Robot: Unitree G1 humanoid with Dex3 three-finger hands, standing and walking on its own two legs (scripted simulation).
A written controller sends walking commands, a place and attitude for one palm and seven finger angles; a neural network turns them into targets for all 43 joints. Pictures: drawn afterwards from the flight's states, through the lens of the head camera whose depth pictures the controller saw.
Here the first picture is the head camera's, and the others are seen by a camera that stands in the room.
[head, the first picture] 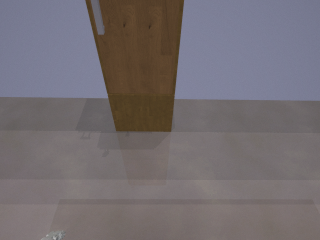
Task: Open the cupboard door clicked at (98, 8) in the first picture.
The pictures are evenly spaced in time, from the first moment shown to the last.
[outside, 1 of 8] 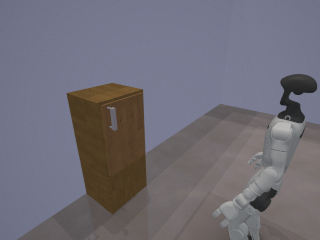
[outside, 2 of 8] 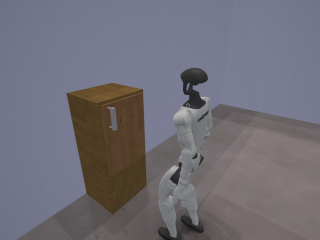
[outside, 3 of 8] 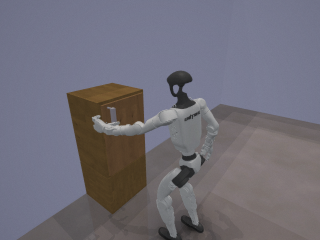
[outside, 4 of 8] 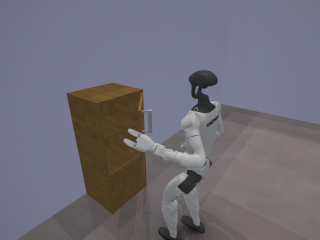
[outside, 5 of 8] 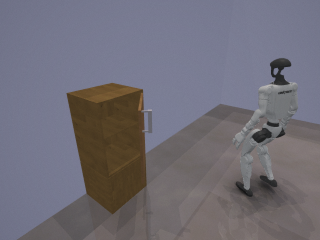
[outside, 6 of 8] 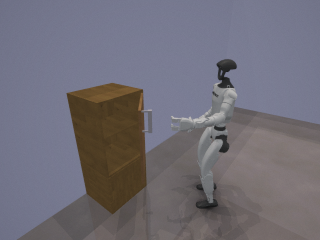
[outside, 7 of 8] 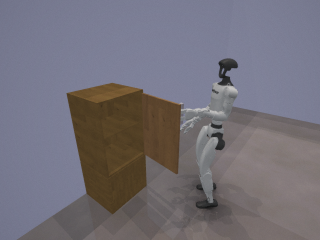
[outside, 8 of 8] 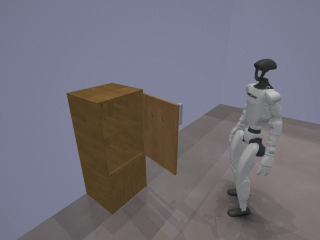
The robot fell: no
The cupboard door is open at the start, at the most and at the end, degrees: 0 82 80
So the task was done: yes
